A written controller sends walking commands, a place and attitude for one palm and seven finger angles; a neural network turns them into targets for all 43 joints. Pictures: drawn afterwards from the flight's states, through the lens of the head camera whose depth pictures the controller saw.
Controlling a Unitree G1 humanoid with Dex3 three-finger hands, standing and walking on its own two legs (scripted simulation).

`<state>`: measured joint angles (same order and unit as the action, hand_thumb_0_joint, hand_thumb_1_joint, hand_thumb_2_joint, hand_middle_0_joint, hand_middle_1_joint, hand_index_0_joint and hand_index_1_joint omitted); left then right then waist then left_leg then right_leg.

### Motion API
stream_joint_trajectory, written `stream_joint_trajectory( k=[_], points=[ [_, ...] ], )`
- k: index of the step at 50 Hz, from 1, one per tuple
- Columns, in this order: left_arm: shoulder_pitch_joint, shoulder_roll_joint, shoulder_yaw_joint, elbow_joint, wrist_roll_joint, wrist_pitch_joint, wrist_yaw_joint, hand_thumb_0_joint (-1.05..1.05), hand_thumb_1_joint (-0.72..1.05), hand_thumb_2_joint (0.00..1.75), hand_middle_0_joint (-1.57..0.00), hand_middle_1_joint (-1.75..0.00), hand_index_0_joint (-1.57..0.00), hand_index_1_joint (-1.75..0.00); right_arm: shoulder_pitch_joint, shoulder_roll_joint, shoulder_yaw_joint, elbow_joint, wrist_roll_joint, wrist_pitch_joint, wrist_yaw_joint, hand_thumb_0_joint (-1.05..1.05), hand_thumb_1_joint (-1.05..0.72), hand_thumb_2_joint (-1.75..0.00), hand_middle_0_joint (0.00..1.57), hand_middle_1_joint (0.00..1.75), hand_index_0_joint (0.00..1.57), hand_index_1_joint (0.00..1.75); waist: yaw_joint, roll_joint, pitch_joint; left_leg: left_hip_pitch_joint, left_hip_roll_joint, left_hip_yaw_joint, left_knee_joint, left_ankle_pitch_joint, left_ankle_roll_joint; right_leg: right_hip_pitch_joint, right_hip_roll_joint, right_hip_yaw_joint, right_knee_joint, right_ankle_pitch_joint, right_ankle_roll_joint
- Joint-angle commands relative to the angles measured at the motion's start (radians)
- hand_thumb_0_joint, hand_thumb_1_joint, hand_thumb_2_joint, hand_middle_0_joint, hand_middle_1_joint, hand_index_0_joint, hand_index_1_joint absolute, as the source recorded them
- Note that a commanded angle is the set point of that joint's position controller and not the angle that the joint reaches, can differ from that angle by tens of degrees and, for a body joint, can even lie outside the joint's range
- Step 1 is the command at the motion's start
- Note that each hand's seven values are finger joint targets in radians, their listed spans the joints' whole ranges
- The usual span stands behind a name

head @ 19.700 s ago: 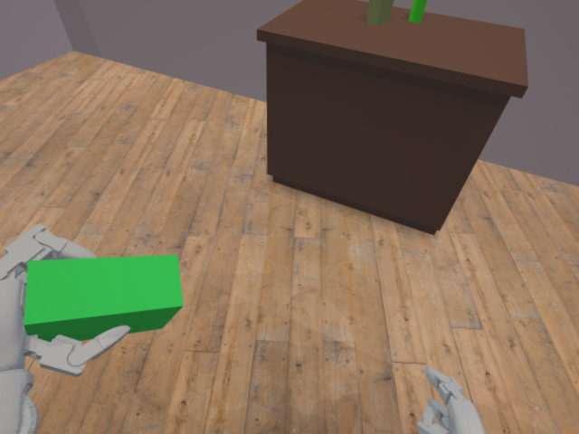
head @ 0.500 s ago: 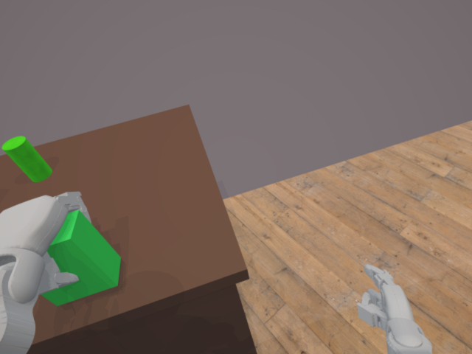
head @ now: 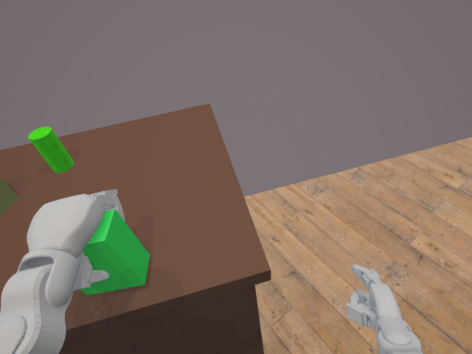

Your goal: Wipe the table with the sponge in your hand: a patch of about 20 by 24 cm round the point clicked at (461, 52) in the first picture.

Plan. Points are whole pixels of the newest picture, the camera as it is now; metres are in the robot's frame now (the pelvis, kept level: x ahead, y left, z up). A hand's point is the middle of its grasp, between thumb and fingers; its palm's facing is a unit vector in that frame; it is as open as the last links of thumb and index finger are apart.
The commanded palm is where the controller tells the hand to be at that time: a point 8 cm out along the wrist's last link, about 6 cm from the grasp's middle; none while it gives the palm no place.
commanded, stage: move the sponge above the wiping area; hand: left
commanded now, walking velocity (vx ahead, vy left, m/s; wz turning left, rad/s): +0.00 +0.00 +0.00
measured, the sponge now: (107, 262) +0.21 +0.26 +0.07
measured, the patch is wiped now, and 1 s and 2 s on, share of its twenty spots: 0.00 0.00 0.10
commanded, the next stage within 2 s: none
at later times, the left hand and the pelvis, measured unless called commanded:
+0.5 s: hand (96, 221) +0.24 +0.27 +0.14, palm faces +0.08 -0.04 -1.00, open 9.9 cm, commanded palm +0.20 +0.27 +0.22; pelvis +0.00 -0.01 +0.00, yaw -1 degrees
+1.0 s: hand (75, 219) +0.23 +0.29 +0.16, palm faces +0.14 -0.02 -0.99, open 10.0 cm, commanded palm +0.19 +0.28 +0.21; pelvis +0.01 -0.03 +0.00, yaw +0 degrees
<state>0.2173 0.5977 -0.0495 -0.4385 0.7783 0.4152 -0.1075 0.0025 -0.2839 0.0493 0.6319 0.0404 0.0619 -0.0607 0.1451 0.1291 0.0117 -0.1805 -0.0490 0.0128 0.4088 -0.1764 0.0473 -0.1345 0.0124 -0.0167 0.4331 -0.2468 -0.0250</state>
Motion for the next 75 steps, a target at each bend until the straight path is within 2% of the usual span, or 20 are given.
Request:
stream_joint_trajectory(
  k=[1, 6, 11, 15, 16, 20, 21, 25, 26, 31, 36, 40, 47, 51, 56, 57, 60, 65, 70, 75],
  points=[
    [-0.46, 0.312, 0.268, -0.198, 0.124, -0.044, 0.143, 0.0, 0.1, 1.3, -1.2, -1.6, -1.2, -1.6, -0.204, -0.056, -0.033, -0.15, -0.005, -0.058, -0.001, 0.0, -0.9, -0.9, 0.2, 0.3, 0.2, 0.3, -0.015, 0.008, -0.241, 0.133, 0.047, -0.111, -0.051, 0.175, -0.009, 0.018, 0.022, 0.088, -0.055, 0.086, -0.056],
    [-0.437, 0.198, 0.202, -0.04, 0.027, 0.006, 0.134, 0.0, 0.1, 1.3, -1.2, -1.6, -1.2, -1.6, -0.258, -0.066, -0.028, -0.135, 0.016, -0.044, 0.003, 0.0, -0.9, -0.9, 0.2, 0.3, 0.2, 0.3, -0.009, -0.01, -0.16, 0.089, 0.036, -0.097, -0.098, 0.082, -0.03, 0.01, 0.012, 0.061, -0.087, 0.055, -0.046],
    [-0.316, 0.116, 0.118, -0.036, 0.012, 0.045, 0.061, 0.0, 0.1, 1.3, -1.2, -1.6, -1.2, -1.6, -0.27, -0.073, -0.021, -0.16, 0.022, -0.035, 0.002, 0.0, -0.9, -0.9, 0.2, 0.3, 0.2, 0.3, -0.021, -0.054, -0.147, 0.06, 0.033, -0.076, -0.107, 0.055, -0.023, 0.017, 0.011, 0.051, -0.092, 0.063, -0.037],
    [-0.342, 0.221, 0.185, -0.097, 0.067, 0.051, 0.05, 0.0, 0.1, 1.3, -1.2, -1.6, -1.2, -1.6, -0.281, -0.083, -0.017, -0.173, 0.008, -0.025, 0.001, 0.0, -0.9, -0.9, 0.2, 0.3, 0.2, 0.3, -0.01, -0.053, -0.197, 0.061, 0.03, -0.08, -0.104, 0.064, -0.013, 0.046, 0.022, 0.089, -0.081, 0.056, -0.045],
    [-0.393, 0.206, 0.164, -0.127, 0.078, 0.04, 0.053, 0.0, 0.1, 1.3, -1.2, -1.6, -1.2, -1.6, -0.268, -0.076, -0.016, -0.185, 0.008, -0.028, 0.002, 0.0, -0.9, -0.9, 0.2, 0.3, 0.2, 0.3, -0.019, -0.057, -0.228, 0.072, 0.029, -0.072, -0.094, 0.085, -0.009, 0.059, 0.013, 0.069, -0.071, 0.065, -0.042],
    [-0.473, 0.365, 0.294, -0.085, 0.14, 0.013, 0.097, 0.0, 0.1, 1.3, -1.2, -1.6, -1.2, -1.6, -0.252, -0.079, -0.021, -0.154, -0.007, -0.026, -0.002, 0.0, -0.9, -0.9, 0.2, 0.3, 0.2, 0.3, 0.005, -0.026, -0.244, 0.085, 0.018, -0.087, -0.071, 0.123, -0.005, 0.065, 0.026, 0.129, -0.08, 0.061, -0.063],
    [-0.463, 0.308, 0.258, -0.063, 0.129, 0.004, 0.107, 0.0, 0.1, 1.3, -1.2, -1.6, -1.2, -1.6, -0.245, -0.062, -0.021, -0.158, -0.002, -0.033, 0.001, 0.0, -0.9, -0.9, 0.2, 0.3, 0.2, 0.3, -0.002, -0.038, -0.232, 0.085, 0.018, -0.075, -0.062, 0.138, -0.004, 0.064, 0.016, 0.11, -0.08, 0.07, -0.058],
    [-0.414, 0.309, 0.287, 0.007, 0.082, 0.003, 0.121, 0.0, 0.1, 1.3, -1.2, -1.6, -1.2, -1.6, -0.251, -0.078, -0.032, -0.14, 0.006, -0.035, 0.005, 0.0, -0.9, -0.9, 0.2, 0.3, 0.2, 0.3, 0.004, -0.012, -0.199, 0.094, 0.008, -0.076, -0.049, 0.148, -0.01, 0.046, 0.02, 0.144, -0.102, 0.103, -0.062],
    [-0.396, 0.253, 0.245, 0.008, 0.063, 0.001, 0.114, 0.0, 0.1, 1.3, -1.2, -1.6, -1.2, -1.6, -0.239, -0.073, -0.035, -0.143, 0.011, -0.04, 0.007, 0.0, -0.9, -0.9, 0.2, 0.3, 0.2, 0.3, -0.012, -0.029, -0.203, 0.096, 0.015, -0.065, -0.044, 0.159, -0.008, 0.05, 0.009, 0.114, -0.092, 0.132, -0.05],
    [-0.243, 0.186, 0.177, 0.013, 0.029, 0.031, 0.041, 0.0, 0.1, 1.3, -1.2, -1.6, -1.2, -1.6, -0.226, -0.091, -0.042, -0.158, 0.017, -0.044, 0.007, 0.0, -0.9, -0.9, 0.2, 0.3, 0.2, 0.3, -0.031, -0.077, -0.161, 0.064, 0.014, -0.055, -0.035, 0.16, 0.001, 0.033, -0.002, 0.097, -0.082, 0.196, -0.029],
    [-0.249, 0.298, 0.258, -0.086, 0.061, -0.028, 0.021, 0.0, 0.1, 1.3, -1.2, -1.6, -1.2, -1.6, -0.203, -0.091, -0.042, -0.174, 0.004, -0.051, -0.008, 0.0, -0.9, -0.9, 0.2, 0.3, 0.2, 0.3, -0.031, -0.105, -0.225, 0.082, 0.005, -0.051, -0.005, 0.188, 0.015, 0.063, -0.005, 0.113, -0.063, 0.239, -0.023],
    [-0.247, 0.39, 0.372, -0.149, 0.071, -0.123, 0.077, 0.0, 0.1, 1.3, -1.2, -1.6, -1.2, -1.6, -0.173, -0.081, -0.044, -0.169, -0.01, -0.064, -0.016, 0.0, -0.9, -0.9, 0.2, 0.3, 0.2, 0.3, -0.01, -0.047, -0.239, 0.121, -0.002, -0.063, 0.01, 0.224, 0.014, 0.064, 0.01, 0.147, -0.075, 0.264, -0.039],
    [-0.292, 0.308, 0.342, 0.035, 0.025, -0.1, 0.14, 0.0, 0.1, 1.3, -1.2, -1.6, -1.2, -1.6, -0.16, -0.087, -0.059, -0.136, 0.01, -0.062, -0.011, 0.0, -0.9, -0.9, 0.2, 0.3, 0.2, 0.3, -0.02, 0.0, -0.148, 0.078, 0.009, -0.054, -0.012, 0.172, -0.006, 0.025, 0.0, 0.115, -0.099, 0.186, -0.037],
    [-0.245, 0.27, 0.277, 0.06, 0.012, -0.031, 0.083, 0.0, 0.1, 1.3, -1.2, -1.6, -1.2, -1.6, -0.195, -0.1, -0.05, -0.147, 0.013, -0.056, -0.01, 0.0, -0.9, -0.9, 0.2, 0.3, 0.2, 0.3, -0.026, -0.053, -0.154, 0.049, 0.008, -0.047, -0.019, 0.167, -0.003, 0.042, -0.01, 0.1, -0.083, 0.221, -0.024],
    [-0.199, 0.283, 0.254, -0.053, 0.019, -0.047, 0.016, 0.0, 0.1, 1.3, -1.2, -1.6, -1.2, -1.6, -0.199, -0.091, -0.039, -0.173, 0.007, -0.061, -0.016, 0.0, -0.9, -0.9, 0.2, 0.3, 0.2, 0.3, -0.032, -0.09, -0.189, 0.062, 0.001, -0.048, -0.004, 0.186, 0.014, 0.047, -0.011, 0.097, -0.069, 0.264, -0.013],
    [-0.209, 0.297, 0.271, -0.065, 0.019, -0.068, 0.019, 0.0, 0.1, 1.3, -1.2, -1.6, -1.2, -1.6, -0.178, -0.09, -0.046, -0.173, 0.007, -0.064, -0.021, 0.0, -0.9, -0.9, 0.2, 0.3, 0.2, 0.3, -0.042, -0.102, -0.193, 0.074, 0.006, -0.048, -0.001, 0.183, 0.017, 0.048, -0.007, 0.1, -0.068, 0.256, -0.012],
    [-0.248, 0.4, 0.377, -0.16, 0.045, -0.131, 0.053, 0.0, 0.1, 1.3, -1.2, -1.6, -1.2, -1.6, -0.179, -0.082, -0.045, -0.176, -0.005, -0.072, -0.027, 0.0, -0.9, -0.9, 0.2, 0.3, 0.2, 0.3, -0.014, -0.067, -0.243, 0.116, 0.003, -0.062, -0.001, 0.21, 0.017, 0.062, 0.007, 0.119, -0.073, 0.241, -0.028],
    [-0.289, 0.385, 0.418, -0.044, 0.052, -0.135, 0.138, 0.0, 0.1, 1.3, -1.2, -1.6, -1.2, -1.6, -0.161, -0.074, -0.053, -0.143, 0.002, -0.064, -0.014, 0.0, -0.9, -0.9, 0.2, 0.3, 0.2, 0.3, -0.002, -0.001, -0.169, 0.097, 0.011, -0.077, -0.019, 0.178, -0.005, 0.026, 0.018, 0.137, -0.102, 0.152, -0.052],
    [-0.302, 0.279, 0.315, 0.074, 0.006, -0.034, 0.126, 0.0, 0.1, 1.3, -1.2, -1.6, -1.2, -1.6, -0.219, -0.089, -0.047, -0.137, 0.02, -0.048, -0.007, 0.0, -0.9, -0.9, 0.2, 0.3, 0.2, 0.3, -0.013, -0.005, -0.101, 0.052, 0.015, -0.066, -0.052, 0.11, -0.018, 0.001, 0.009, 0.109, -0.116, 0.092, -0.041],
    [-0.266, 0.17, 0.155, 0.02, 0.011, -0.001, 0.038, 0.0, 0.1, 1.3, -1.2, -1.6, -1.2, -1.6, -0.237, -0.087, -0.036, -0.169, 0.022, -0.058, -0.016, 0.0, -0.9, -0.9, 0.2, 0.3, 0.2, 0.3, -0.037, -0.046, -0.145, 0.064, 0.016, -0.066, -0.06, 0.097, -0.003, 0.004, 0.006, 0.081, -0.101, 0.104, -0.029]
  ],
)
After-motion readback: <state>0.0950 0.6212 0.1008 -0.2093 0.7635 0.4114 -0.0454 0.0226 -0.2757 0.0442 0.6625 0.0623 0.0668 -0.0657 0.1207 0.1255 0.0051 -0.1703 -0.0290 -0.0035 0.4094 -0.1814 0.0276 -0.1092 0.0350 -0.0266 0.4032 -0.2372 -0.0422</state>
